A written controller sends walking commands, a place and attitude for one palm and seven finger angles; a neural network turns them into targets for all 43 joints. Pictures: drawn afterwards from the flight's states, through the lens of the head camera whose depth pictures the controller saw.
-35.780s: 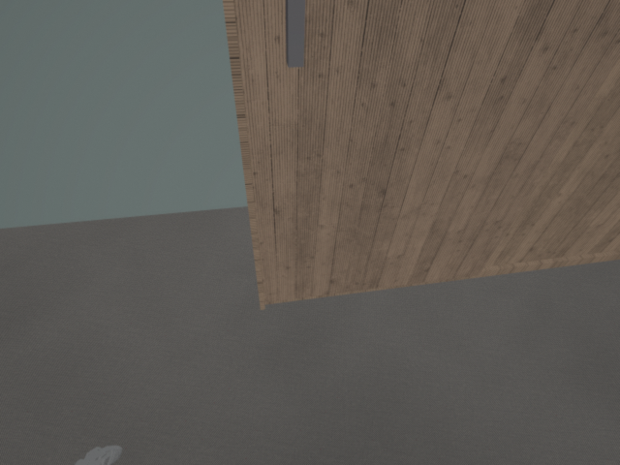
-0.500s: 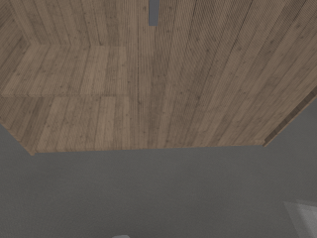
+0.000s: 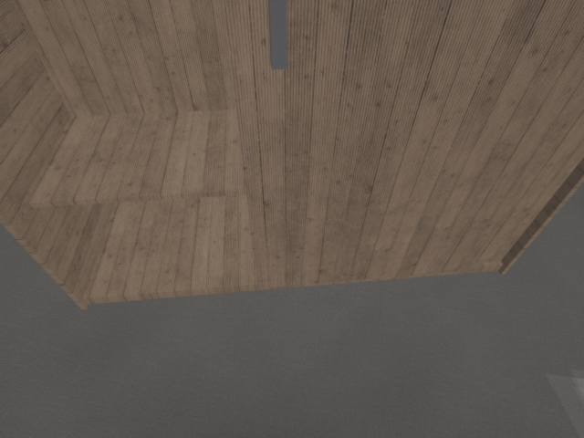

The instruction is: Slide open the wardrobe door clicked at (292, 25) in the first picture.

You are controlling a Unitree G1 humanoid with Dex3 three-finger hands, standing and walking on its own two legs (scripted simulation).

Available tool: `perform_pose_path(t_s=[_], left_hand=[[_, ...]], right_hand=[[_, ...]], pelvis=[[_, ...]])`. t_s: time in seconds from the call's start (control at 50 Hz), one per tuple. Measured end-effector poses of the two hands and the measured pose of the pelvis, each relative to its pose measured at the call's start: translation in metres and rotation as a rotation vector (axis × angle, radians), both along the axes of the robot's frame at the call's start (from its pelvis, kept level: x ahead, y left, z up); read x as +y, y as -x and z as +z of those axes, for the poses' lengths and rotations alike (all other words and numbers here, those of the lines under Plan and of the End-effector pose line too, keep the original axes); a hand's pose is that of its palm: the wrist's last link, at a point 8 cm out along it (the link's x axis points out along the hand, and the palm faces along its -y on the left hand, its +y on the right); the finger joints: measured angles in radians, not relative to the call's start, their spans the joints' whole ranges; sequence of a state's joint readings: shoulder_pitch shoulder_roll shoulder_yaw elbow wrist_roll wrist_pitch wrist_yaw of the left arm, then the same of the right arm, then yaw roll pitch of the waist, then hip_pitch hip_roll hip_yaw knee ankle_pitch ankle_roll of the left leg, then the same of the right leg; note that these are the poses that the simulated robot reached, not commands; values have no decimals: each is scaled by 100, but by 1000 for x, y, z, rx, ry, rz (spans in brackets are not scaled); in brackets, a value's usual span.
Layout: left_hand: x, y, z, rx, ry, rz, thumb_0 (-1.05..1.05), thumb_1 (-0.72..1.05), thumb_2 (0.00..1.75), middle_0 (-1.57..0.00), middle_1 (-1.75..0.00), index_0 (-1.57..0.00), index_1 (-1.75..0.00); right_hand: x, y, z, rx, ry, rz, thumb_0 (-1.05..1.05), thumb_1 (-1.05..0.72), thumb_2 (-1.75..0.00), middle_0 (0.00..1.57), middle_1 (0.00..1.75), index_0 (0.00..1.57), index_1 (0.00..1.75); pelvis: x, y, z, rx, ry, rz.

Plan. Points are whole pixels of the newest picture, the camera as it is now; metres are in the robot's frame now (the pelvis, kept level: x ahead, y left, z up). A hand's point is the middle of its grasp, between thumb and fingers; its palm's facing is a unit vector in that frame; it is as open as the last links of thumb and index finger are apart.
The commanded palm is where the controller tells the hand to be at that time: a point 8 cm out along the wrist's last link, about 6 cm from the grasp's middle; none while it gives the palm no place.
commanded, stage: let the arm hang, fingers relaxed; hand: left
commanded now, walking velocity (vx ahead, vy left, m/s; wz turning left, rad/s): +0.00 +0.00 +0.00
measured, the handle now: (276, 3) +0.72 +0.07 +0.27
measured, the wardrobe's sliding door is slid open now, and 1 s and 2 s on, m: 0.65 0.65 0.65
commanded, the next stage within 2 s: look to check the result in 0.26 s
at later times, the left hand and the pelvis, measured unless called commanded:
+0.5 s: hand out of the picture +0.01 +0.18 -0.17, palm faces +0.02 -0.98 -0.20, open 7.4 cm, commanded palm none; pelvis +0.01 +0.00 +0.00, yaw +0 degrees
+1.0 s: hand out of the picture +0.03 +0.17 -0.18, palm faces +0.02 -0.98 -0.19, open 7.4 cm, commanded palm none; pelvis +0.02 -0.01 +0.00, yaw +0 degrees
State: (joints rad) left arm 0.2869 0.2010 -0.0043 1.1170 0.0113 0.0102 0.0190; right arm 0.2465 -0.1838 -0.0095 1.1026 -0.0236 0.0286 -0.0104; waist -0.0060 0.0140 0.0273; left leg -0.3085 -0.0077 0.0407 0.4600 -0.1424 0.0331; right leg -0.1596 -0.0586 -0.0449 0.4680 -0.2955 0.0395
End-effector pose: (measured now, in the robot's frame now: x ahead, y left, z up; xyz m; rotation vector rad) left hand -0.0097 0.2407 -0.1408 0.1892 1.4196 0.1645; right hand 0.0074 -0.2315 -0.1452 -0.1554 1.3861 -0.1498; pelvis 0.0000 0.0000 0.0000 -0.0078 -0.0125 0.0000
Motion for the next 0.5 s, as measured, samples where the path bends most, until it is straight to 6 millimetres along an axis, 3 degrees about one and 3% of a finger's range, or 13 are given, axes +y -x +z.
perform_pose_path(t_s=[0.2, 0.5], left_hand=[[-20, -30, -5, -60, 51, -10, 0, 91, 90, -20, -30, -20, -30], [-16, -14, -3, 5, 27, 19, 0, 91, 90, -20, -30, -20, -30]], right_hand=[[4, 3, 3, 16, 3, -11, 1, -91, -89, 20, 30, 20, 30], [0, -15, 2, 7, 4, -3, 1, -92, -89, 20, 30, 20, 30]], pelvis=[[0, -4, 1, 5, -1, 0], [-4, -12, 2, 0, -2, 1]])
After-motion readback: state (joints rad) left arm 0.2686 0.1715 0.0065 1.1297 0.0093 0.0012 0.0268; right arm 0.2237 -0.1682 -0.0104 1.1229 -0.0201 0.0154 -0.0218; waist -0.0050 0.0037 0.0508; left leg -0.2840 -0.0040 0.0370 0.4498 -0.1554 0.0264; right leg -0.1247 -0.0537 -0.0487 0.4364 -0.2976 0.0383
